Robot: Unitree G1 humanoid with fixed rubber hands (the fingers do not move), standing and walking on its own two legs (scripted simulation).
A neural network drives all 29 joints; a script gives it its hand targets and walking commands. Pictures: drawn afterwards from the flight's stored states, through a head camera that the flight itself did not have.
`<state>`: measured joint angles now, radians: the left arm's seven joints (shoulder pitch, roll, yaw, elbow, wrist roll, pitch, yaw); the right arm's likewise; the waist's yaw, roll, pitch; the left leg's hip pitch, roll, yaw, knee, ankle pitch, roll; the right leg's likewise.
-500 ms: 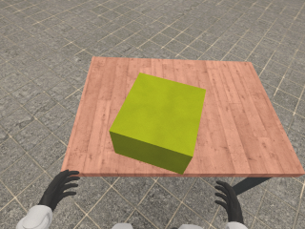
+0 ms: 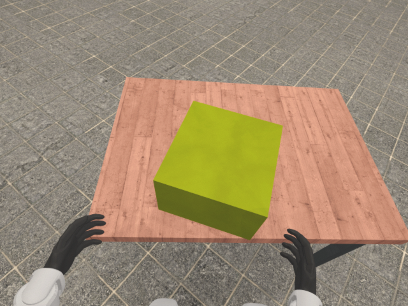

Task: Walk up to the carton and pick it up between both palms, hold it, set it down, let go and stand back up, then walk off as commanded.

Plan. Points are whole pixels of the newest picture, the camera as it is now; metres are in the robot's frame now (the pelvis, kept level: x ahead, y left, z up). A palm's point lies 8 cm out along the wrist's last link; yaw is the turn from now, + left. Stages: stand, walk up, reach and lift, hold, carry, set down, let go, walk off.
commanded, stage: reach and lift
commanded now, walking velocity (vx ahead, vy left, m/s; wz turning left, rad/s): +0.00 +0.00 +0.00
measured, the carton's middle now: (220, 167) +0.47 -0.02 -0.12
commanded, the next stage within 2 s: none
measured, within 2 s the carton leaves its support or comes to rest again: neither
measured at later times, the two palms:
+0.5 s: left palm (77, 217) +0.26 +0.27 -0.02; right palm (305, 275) +0.18 -0.17 -0.05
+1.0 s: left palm (92, 177) +0.34 +0.26 +0.00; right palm (308, 231) +0.26 -0.18 -0.02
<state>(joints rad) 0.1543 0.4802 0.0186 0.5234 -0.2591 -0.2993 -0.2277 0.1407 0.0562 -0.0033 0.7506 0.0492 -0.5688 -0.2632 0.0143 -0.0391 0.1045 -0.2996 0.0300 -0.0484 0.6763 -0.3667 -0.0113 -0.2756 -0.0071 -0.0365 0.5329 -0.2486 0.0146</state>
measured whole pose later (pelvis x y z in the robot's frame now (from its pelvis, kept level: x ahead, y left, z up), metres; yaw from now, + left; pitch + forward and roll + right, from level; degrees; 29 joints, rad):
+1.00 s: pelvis +0.01 +0.01 +0.00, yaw +0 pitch +0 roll -4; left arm -0.32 0.46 -0.05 0.73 -0.34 -0.21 -0.15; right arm -0.13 -0.03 -0.01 0.79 0.10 -0.46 -0.27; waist -0.03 -0.04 0.10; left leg -0.31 0.03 -0.05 0.70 -0.39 0.00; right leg -0.27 -0.01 -0.04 0.53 -0.26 0.02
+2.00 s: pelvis -0.01 +0.04 -0.03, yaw -2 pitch +17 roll -7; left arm -1.01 0.41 -0.28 1.42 -0.46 -0.29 -0.05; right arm -0.79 -0.18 -0.06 1.31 0.20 -0.33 -0.15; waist -0.11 0.01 -0.12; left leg -0.79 0.03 -0.05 0.89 -0.41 0.01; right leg -0.71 0.00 -0.04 0.63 -0.23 0.03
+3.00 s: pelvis -0.03 +0.03 -0.10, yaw -5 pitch +32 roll -7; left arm -1.10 0.35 -0.28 1.55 -0.35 -0.49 -0.03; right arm -0.87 -0.13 -0.11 1.40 0.20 -0.51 -0.15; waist -0.11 0.03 -0.22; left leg -1.30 0.03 -0.05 1.25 -0.51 0.01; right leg -1.26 -0.01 -0.03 1.07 -0.37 0.06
